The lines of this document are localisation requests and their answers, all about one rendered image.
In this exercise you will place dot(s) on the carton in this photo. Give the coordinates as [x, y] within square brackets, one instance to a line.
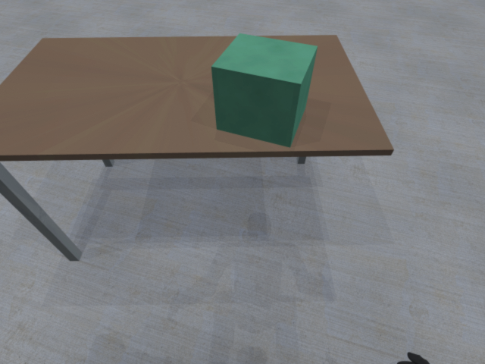
[261, 87]

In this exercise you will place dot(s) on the table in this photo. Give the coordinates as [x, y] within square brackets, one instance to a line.
[109, 98]

